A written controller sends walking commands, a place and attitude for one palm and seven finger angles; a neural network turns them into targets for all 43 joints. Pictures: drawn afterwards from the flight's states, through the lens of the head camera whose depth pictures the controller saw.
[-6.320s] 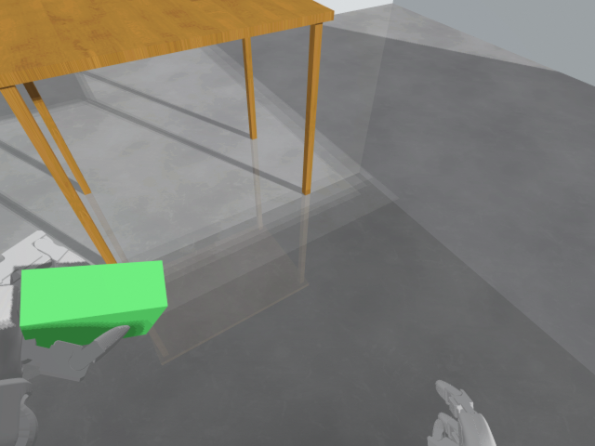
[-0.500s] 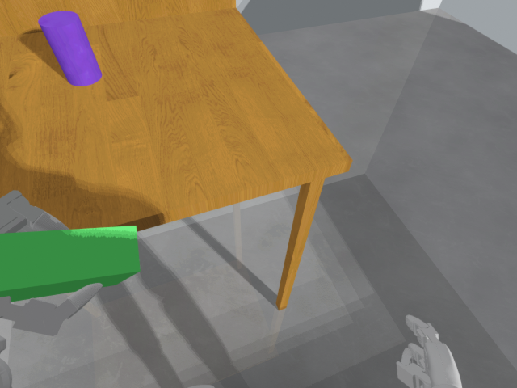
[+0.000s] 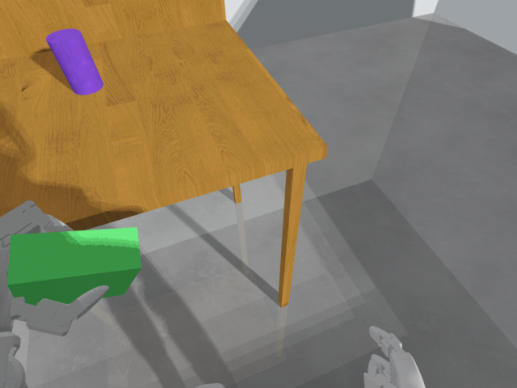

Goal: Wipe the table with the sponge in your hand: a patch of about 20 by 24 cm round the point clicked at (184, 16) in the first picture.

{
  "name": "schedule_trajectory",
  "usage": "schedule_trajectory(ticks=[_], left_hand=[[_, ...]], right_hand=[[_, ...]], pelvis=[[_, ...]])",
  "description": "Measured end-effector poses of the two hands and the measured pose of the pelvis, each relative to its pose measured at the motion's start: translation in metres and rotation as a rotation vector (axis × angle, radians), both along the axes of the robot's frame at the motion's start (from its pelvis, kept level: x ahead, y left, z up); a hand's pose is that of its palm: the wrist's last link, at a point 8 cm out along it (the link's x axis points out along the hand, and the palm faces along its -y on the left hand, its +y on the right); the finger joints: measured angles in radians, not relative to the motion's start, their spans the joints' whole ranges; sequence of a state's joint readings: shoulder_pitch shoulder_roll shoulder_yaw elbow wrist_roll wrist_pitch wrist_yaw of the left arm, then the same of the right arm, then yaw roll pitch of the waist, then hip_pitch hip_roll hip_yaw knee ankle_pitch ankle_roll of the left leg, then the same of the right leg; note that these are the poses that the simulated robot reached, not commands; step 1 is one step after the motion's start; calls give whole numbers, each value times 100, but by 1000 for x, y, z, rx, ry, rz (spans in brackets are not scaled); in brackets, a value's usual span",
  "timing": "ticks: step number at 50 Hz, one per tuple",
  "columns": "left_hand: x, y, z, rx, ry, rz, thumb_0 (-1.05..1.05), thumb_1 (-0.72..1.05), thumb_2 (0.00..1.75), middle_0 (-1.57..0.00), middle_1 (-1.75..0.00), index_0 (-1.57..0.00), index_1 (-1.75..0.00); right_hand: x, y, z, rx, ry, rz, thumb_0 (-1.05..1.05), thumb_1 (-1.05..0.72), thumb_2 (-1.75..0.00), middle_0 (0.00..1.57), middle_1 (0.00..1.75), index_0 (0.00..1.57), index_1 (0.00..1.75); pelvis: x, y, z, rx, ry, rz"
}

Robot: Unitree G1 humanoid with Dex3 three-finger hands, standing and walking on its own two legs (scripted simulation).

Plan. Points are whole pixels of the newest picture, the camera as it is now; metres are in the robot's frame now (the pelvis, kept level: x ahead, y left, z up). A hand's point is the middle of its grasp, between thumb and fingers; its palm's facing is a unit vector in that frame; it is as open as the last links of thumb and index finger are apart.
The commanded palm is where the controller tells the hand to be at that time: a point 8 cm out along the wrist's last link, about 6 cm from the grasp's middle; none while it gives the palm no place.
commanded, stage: come to a stop and stand still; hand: left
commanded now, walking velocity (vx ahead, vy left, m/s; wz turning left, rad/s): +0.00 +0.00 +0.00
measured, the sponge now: (95, 268) +0.22 +0.21 +0.15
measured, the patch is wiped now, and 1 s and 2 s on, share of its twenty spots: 0.00 0.00 0.00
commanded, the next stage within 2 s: look again from close up in 0.84 s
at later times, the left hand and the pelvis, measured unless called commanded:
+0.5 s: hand (44, 330) +0.15 +0.22 +0.16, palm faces +0.42 -0.82 -0.39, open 9.2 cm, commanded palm +0.10 +0.27 +0.18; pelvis -0.06 -0.02 +0.00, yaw +1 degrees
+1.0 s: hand out of the picture +0.16 +0.27 +0.17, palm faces +0.43 -0.78 -0.46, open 9.2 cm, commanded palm +0.08 +0.28 +0.18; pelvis -0.07 +0.00 +0.00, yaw +1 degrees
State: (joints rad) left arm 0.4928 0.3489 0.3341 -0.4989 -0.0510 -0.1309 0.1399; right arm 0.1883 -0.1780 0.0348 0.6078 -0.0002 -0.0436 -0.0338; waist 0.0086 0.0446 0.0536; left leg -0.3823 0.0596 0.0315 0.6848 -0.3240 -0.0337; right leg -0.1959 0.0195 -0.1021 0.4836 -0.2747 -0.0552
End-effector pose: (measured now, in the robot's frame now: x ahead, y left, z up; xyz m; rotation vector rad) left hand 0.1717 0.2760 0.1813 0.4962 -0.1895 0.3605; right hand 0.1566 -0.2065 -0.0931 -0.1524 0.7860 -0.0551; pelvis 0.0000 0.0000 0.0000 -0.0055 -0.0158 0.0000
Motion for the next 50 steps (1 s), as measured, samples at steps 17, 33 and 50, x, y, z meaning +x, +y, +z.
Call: schedule_trajectory(ticks=[17, 33, 50], left_hand=[[-46, -2, -1, 16, -70, 9, 0, -43, 104, -84, -138, -84, -138], [-73, 0, -9, -34, -47, 18, 0, -43, 104, -84, -138, -84, -138], [-56, 27, 8, 98, -113, -3, 0, -44, 104, -84, -138, -84, -137]], right_hand=[[-41, -38, 17, -114, -44, -36, 1, -91, -90, 20, 30, 19, 30], [-75, -17, 9, -82, 8, 2, 1, -90, -90, 20, 30, 20, 30], [-80, -18, 9, -108, 3, 22, 1, -90, -90, 20, 30, 20, 30]], pelvis=[[-40, -12, -2, 8, -17, 10], [-66, -8, 0, 2, -24, 9], [-74, -5, -2, -11, -6, 15]])
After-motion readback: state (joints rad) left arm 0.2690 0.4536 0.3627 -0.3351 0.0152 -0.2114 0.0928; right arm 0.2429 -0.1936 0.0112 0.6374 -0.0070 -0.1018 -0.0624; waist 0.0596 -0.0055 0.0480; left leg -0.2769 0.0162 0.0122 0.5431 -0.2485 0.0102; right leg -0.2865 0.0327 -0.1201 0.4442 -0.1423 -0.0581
